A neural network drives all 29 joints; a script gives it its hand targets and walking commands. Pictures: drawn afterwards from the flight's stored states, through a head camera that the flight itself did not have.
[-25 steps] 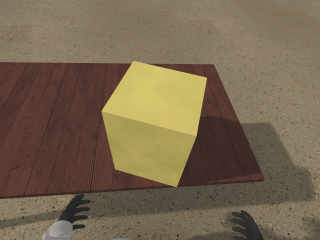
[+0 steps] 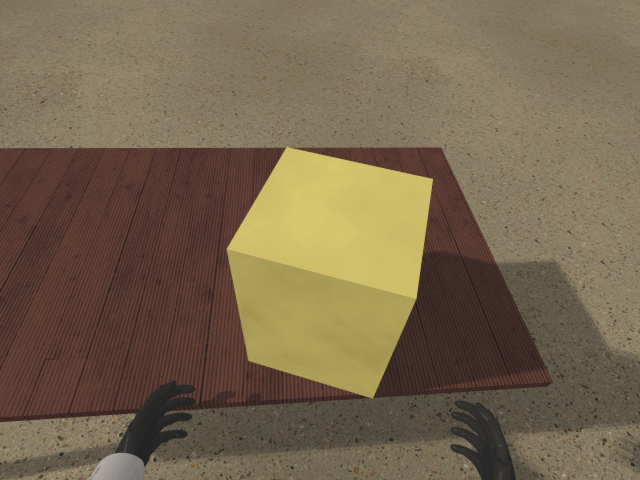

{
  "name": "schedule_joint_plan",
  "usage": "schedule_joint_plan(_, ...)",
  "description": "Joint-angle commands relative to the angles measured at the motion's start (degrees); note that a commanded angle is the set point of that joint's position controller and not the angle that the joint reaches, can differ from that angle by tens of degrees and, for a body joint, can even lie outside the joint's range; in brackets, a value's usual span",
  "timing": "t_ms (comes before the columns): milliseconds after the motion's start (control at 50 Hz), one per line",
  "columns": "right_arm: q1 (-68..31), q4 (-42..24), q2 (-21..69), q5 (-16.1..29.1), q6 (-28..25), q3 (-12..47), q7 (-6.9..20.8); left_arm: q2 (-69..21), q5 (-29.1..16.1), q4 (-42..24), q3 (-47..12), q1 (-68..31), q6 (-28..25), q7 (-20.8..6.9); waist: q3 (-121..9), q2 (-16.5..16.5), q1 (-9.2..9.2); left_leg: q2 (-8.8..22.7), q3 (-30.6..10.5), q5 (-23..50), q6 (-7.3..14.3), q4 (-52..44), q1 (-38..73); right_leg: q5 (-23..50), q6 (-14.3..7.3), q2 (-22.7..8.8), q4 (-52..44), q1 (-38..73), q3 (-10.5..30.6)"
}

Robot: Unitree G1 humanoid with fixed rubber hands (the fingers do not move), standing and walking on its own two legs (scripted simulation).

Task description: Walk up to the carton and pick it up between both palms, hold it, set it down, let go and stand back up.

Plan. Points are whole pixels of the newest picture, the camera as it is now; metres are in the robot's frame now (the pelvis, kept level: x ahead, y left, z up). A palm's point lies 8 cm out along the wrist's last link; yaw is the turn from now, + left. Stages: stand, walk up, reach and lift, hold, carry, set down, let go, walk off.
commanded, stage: reach and lift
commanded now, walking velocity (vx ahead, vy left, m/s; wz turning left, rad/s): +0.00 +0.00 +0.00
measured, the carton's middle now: (331, 278) +0.38 +0.02 +0.00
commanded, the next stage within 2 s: none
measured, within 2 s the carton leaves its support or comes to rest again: neither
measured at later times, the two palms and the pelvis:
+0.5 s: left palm (131, 445) +0.15 +0.24 -0.04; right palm (478, 475) +0.15 -0.17 -0.04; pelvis +0.00 +0.00 +0.00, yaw +1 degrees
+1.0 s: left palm (136, 408) +0.18 +0.23 +0.00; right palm (483, 430) +0.18 -0.16 +0.01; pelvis -0.02 +0.00 +0.00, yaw +0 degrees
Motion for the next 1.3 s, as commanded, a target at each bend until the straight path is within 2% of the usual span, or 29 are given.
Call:
schedule_joint_plan(0, -2.2, -9.09, -3.82, 1.52, -3.96, -0.4, -0.67, 7.27, -0.42, -11.11, 2.54, -3.35, -5.24, -0.12, -5.52, 7.22, 0.03, 2.08, -4.16, 17.99, -5.18, -0.31, 18.47, 7.86, -2.83, 0.03, -7.41, -18.3, -2.32)
schedule_joint_plan(80, -1.27, -10.72, -2.7, 2.59, -5.3, 0.56, -1.5, 7.96, -0.7, -13.12, 2.48, -2.42, -6.81, -0.65, -4.69, 8.19, 0.09, 1.75, -4.54, 19.65, -5.43, 0.46, 18.4, 9.22, -2.93, -0.29, -7.58, -18.45, -1.7)
schedule_joint_plan(200, 1.03, -14.59, -0.72, 2.81, -7.21, 1.42, -3.22, 8.95, -2.1, -16.54, 2.5, -1.21, -9.09, -1.8, -5.39, 6.66, -0.13, 1.59, -4.83, 17.47, -4.74, 0.97, 17.55, 9.5, -2.3, -0.89, -7.27, -18.71, -1.22)
schedule_joint_plan(240, 1.97, -14.82, 0.02, 2.46, -7.75, 1.79, -3.84, 8.89, -2.55, -15.73, 2.19, -0.05, -9.59, -2.48, -4.31, 5.66, -0.42, 1.65, -5.12, 17.0, -4.46, 1.39, 17.5, 10.19, -2.1, -1.04, -7.31, -18.98, -1.12)
schedule_joint_plan(260, 2.48, -15.39, 0.42, 2.57, -8.03, 2.04, -4.22, 8.98, -2.73, -16.76, 2.08, 0.03, -9.88, -2.74, -4.38, 6.41, -0.37, 1.67, -5.25, 16.73, -4.57, 1.32, 17.63, 9.98, -2.19, -1.21, -7.42, -19.03, -1.02)
schedule_joint_plan(300, 2.61, -17.09, 0.99, 2.08, -8.67, 2.21, -4.98, 10.04, -3.47, -17.76, 2.22, -0.36, -10.48, -3.16, -4.09, 5.47, -0.42, 1.74, -5.23, 14.93, -4.32, 1.64, 16.89, 8.91, -1.88, -1.34, -7.12, -19.49, -0.91)
schedule_joint_plan(360, 3.26, -17.89, 2.32, 2.66, -9.07, 3.66, -5.61, 9.88, -3.51, -18.41, 2.53, 0.45, -10.54, -3.47, -2.72, 6.51, 0.62, 1.9, -5.24, 13.2, -4.24, 1.41, 15.9, 6.3, -2.27, -1.52, -6.95, -19.6, -0.72)
schedule_joint_plan(460, 4.46, -21.57, 3.74, 1.95, -10.37, 3.78, -6.71, 10.2, -4.83, -20.76, 2.17, 1.61, -11.48, -3.93, -2.42, 5.72, 0.47, 2.17, -5.59, 11.86, -4.06, 1.92, 15.17, 6.01, -2.53, -1.57, -6.46, -20.46, -0.69)
schedule_joint_plan(520, 4.88, -23.0, 4.54, 2.16, -11.11, 4.32, -7.1, 10.59, -5.19, -22.68, 2.03, 1.4, -12.54, -3.77, -1.96, 6.72, 0.96, 2.31, -5.84, 11.0, -4.11, 1.95, 14.4, 5.5, -2.68, -1.68, -5.98, -20.3, -0.59)
schedule_joint_plan(600, 3.88, -23.83, 5.09, 1.76, -10.77, 4.18, -7.76, 11.33, -5.83, -23.24, 1.93, -0.12, -12.45, -3.61, -1.53, 6.77, 0.45, 2.32, -6.0, 5.6, -3.72, 1.36, 12.8, 1.98, -2.92, -2.33, -5.73, -20.75, -0.05)
schedule_joint_plan(720, -0.42, -26.48, 4.61, 2.32, -6.78, 3.02, -8.38, 12.22, -7.59, -27.28, 0.61, -4.75, -9.9, -2.01, -1.75, 9.17, 0.35, 3.61, -6.64, -1.44, -3.39, -0.86, 9.38, -3.06, -3.65, -2.07, -4.46, -19.17, -0.3)
schedule_joint_plan(820, -4.03, -31.78, 2.88, 2.61, -0.83, 1.15, -8.29, 12.78, -9.67, -30.58, -0.94, -7.43, -6.72, -0.09, -4.53, 10.12, -0.66, 5.04, -7.84, -6.08, -2.53, -3.64, 6.51, -1.88, -3.25, -1.12, -2.78, -14.33, -0.82)
schedule_joint_plan(860, -3.55, -33.29, 2.47, 3.29, 1.6, 1.0, -8.15, 12.35, -9.83, -31.64, -1.25, -6.57, -5.26, 0.54, -5.55, 10.4, -0.61, 5.39, -8.23, -4.53, -2.63, -4.11, 7.6, -0.14, -3.24, -0.78, -2.75, -13.2, -0.9)
schedule_joint_plan(900, -3.42, -34.55, 2.28, 3.31, 4.31, 0.78, -8.24, 12.44, -10.28, -31.48, -1.27, -6.49, -3.54, 0.87, -5.46, 9.33, -0.95, 5.57, -8.37, -4.33, -2.42, -5.03, 7.57, 0.93, -3.15, -0.69, -3.35, -12.24, -0.68)
schedule_joint_plan(1000, -3.49, -40.15, 1.68, 4.52, 10.88, 2.26, -8.78, 12.35, -10.42, -32.92, 0.76, -7.74, 0.81, 0.77, -4.3, 8.19, 0.85, 4.77, -7.3, 2.97, -2.78, -4.87, 10.69, 2.04, -3.31, -0.94, -5.81, -13.49, -0.17)
schedule_joint_plan(1060, -4.65, -43.19, 1.42, 4.9, 13.74, 2.18, -8.87, 12.44, -10.68, -34.67, 1.61, -9.98, 2.28, 0.88, -4.61, 8.36, 0.77, 4.68, -7.14, 4.74, -2.82, -4.77, 11.86, 2.56, -3.29, -1.24, -6.5, -14.78, 0.09)
schedule_joint_plan(1120, -4.84, -45.79, 0.92, 4.76, 15.8, 2.46, -9.06, 12.35, -10.95, -35.3, 2.13, -11.43, 3.4, 0.61, -5.82, 7.47, 0.58, 4.38, -6.66, 6.43, -2.53, -4.39, 13.47, 3.17, -2.98, -1.48, -7.2, -16.04, 0.41)
schedule_joint_plan(1180, -5.26, -47.96, 0.87, 5.0, 17.12, 2.58, -9.53, 12.45, -10.77, -37.02, 2.86, -12.95, 4.56, 0.47, -7.41, 7.93, 0.3, 4.29, -6.38, 8.95, -2.71, -3.58, 15.32, 5.28, -2.9, -1.61, -7.35, -16.82, 0.52)
schedule_joint_plan(1200, -5.87, -50.0, 0.68, 5.02, 17.3, 2.68, -9.7, 12.99, -11.11, -37.96, 3.14, -13.45, 4.88, 0.39, -8.33, 7.03, 0.43, 4.07, -6.08, 9.81, -2.49, -3.21, 15.31, 6.03, -2.57, -1.54, -7.33, -16.49, 0.44)
schedule_joint_plan(1260, -6.19, -50.62, 0.28, 5.42, 18.7, 3.41, -10.28, 12.81, -10.94, -38.0, 3.92, -14.48, 6.44, -0.11, -8.72, 6.5, 0.07, 3.85, -5.82, 11.85, -2.32, -2.75, 16.63, 9.1, -2.08, -1.76, -7.39, -16.69, 0.74)
schedule_joint_plan(1280, -6.61, -53.35, -1.24, 5.87, 19.42, 4.21, -9.93, 14.1, -10.52, -41.98, 6.26, -15.55, 7.78, 0.19, -10.33, 7.95, 1.56, 3.28, -4.69, 12.76, -1.9, -2.87, 14.9, 11.48, -1.64, -2.25, -7.14, -14.83, 0.99)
